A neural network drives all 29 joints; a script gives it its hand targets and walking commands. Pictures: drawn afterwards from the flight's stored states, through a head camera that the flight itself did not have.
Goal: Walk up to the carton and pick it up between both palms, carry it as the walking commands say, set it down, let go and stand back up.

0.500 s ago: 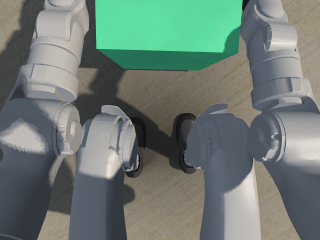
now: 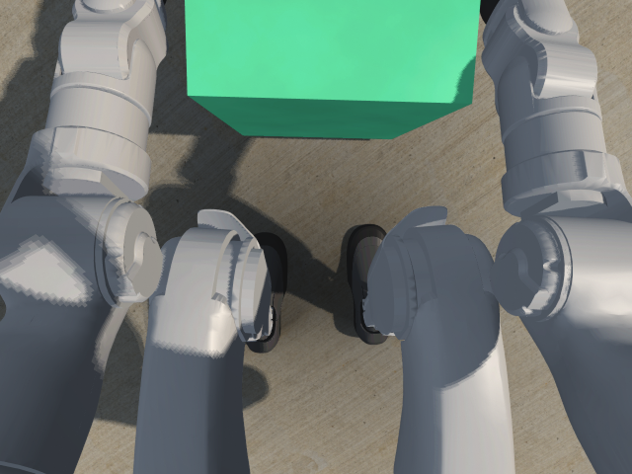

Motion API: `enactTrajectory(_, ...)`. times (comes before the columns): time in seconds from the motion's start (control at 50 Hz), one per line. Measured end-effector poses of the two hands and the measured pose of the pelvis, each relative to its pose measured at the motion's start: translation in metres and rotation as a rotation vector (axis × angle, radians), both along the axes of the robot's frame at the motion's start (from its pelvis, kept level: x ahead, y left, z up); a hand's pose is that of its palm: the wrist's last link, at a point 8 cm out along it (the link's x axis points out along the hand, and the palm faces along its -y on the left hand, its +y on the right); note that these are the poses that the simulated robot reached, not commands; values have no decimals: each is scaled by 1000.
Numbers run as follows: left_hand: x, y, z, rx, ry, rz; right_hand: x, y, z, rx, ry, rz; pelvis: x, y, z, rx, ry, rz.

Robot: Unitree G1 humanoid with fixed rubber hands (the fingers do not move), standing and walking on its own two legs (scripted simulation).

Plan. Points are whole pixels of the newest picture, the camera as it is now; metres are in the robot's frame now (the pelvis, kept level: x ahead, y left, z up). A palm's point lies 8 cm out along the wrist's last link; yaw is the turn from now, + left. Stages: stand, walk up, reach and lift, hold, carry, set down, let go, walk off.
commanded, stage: set down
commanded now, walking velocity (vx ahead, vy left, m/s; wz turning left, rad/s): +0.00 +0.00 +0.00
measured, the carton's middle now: out of the picture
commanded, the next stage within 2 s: none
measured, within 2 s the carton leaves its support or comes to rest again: rests again in 0.54 s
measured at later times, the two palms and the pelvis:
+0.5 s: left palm out of the picture +0.55 +0.15 -0.17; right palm out of the picture +0.53 -0.17 -0.16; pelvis +0.00 +0.00 +0.00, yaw +0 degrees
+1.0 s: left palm out of the picture +0.56 +0.17 -0.18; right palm out of the picture +0.53 -0.19 -0.18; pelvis +0.01 +0.00 +0.00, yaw +0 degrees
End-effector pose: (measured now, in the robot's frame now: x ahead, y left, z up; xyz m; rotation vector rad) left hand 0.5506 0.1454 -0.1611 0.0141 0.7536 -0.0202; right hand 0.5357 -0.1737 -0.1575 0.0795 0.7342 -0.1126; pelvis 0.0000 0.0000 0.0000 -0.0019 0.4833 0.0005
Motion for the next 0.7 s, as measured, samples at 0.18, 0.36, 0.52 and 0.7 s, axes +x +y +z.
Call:
enactTrajectory(0.18,0,0,0,2,-2,-5,0,0,0,-1,-2,4,0,0,-1,0,-1,0)
enactTrajectory(0.36,1,1,-1,9,-6,-12,0,0,-1,-4,-3,3,0,0,-2,-1,-2,0)
enactTrajectory(0.52,-1,1,-6,26,-4,-10,-3,-1,-8,-29,11,-8,1,0,-1,-1,3,-1)
enactTrajectory(0.7,0,0,-19,40,-4,50,-2,-3,-21,-124,27,-6,7,0,-1,-1,29,-2)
